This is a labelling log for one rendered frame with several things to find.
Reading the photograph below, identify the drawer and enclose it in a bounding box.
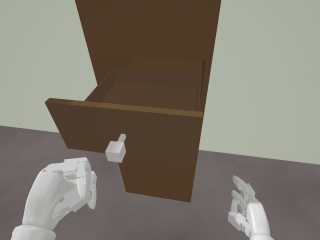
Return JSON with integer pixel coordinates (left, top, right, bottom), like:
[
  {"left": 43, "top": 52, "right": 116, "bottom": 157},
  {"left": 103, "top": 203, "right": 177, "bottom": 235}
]
[{"left": 45, "top": 69, "right": 203, "bottom": 166}]

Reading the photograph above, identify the cabinet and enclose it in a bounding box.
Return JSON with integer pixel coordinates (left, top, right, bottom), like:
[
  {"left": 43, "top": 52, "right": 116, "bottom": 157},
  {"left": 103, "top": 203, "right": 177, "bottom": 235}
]
[{"left": 75, "top": 0, "right": 222, "bottom": 203}]

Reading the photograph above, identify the handle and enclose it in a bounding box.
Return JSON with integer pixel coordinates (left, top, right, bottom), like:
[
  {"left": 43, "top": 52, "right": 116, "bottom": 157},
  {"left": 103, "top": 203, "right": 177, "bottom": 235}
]
[{"left": 105, "top": 133, "right": 126, "bottom": 163}]

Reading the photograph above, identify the right robot hand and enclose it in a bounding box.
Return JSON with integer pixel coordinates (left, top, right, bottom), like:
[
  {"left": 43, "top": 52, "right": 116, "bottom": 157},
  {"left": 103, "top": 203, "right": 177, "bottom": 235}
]
[{"left": 228, "top": 175, "right": 271, "bottom": 240}]

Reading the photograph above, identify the left robot hand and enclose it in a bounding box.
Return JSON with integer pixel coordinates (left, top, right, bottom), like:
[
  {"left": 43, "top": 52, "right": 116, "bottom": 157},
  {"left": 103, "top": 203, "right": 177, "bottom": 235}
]
[{"left": 22, "top": 157, "right": 97, "bottom": 231}]

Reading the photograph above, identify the left robot forearm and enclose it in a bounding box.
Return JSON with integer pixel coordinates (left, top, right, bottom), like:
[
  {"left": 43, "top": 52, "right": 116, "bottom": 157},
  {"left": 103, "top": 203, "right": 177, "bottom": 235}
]
[{"left": 11, "top": 225, "right": 56, "bottom": 240}]

